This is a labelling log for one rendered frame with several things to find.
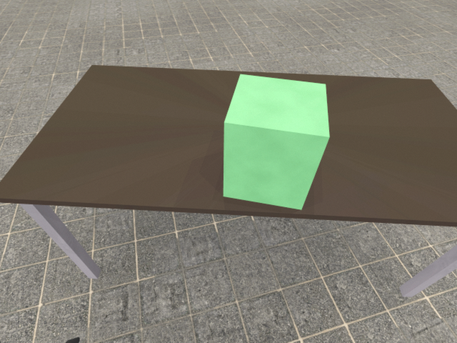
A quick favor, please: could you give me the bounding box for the table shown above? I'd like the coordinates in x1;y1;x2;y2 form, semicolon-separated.
0;65;457;297

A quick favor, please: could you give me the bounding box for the carton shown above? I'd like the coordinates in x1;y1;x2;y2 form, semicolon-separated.
224;74;330;210

